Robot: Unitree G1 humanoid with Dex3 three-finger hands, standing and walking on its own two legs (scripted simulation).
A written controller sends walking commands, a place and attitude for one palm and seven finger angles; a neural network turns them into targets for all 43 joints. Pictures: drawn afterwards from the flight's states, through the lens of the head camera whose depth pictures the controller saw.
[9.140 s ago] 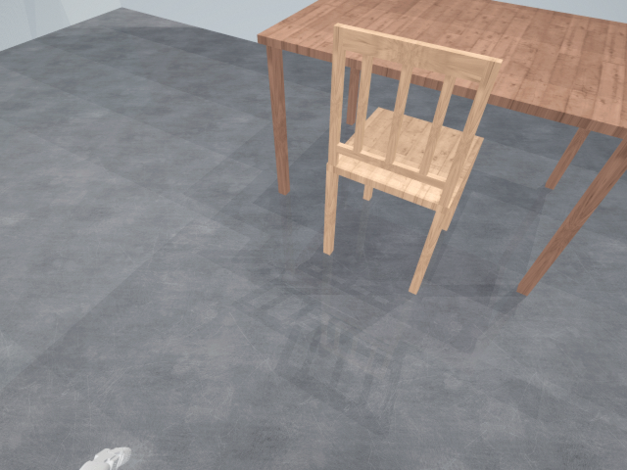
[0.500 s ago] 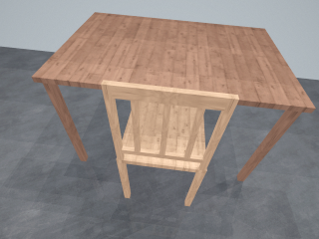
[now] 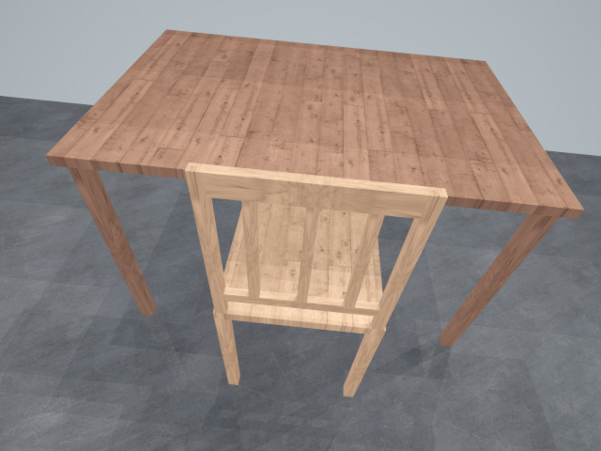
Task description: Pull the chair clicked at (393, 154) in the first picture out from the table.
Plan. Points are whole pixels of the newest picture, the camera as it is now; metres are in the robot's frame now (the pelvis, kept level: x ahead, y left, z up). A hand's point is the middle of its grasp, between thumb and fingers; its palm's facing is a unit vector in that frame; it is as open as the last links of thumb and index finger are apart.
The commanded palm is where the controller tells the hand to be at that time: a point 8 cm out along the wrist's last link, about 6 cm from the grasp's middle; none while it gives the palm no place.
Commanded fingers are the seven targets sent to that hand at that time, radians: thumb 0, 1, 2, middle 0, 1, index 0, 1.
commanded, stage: come to a stop and stand still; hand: left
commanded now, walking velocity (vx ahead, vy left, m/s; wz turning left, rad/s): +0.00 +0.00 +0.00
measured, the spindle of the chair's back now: (306, 258) +0.48 +0.01 -0.08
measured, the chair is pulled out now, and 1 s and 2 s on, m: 0.00 0.00 0.00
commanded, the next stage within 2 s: look again from close up in 0.04 s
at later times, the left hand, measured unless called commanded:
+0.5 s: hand out of the picture -0.04 +0.14 -0.18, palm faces +0.04 -0.99 -0.16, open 7.4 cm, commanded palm none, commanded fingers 0.00 0.90 0.90 -0.20 -0.30 -0.20 -0.30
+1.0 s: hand out of the picture -0.03 +0.11 -0.17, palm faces +0.04 -0.99 -0.15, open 7.4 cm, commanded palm none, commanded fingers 0.00 0.90 0.90 -0.20 -0.30 -0.20 -0.30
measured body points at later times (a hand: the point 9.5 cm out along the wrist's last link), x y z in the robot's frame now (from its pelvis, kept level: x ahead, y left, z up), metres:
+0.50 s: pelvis +0.00 -0.01 +0.00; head +0.00 +0.00 +0.45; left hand -0.04 +0.20 -0.16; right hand -0.01 -0.23 -0.16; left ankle +0.03 +0.02 -0.74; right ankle -0.02 -0.17 -0.74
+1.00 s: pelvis +0.01 -0.03 +0.00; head +0.00 -0.03 +0.45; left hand -0.03 +0.16 -0.16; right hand -0.01 -0.25 -0.16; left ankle +0.03 +0.02 -0.74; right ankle -0.02 -0.17 -0.74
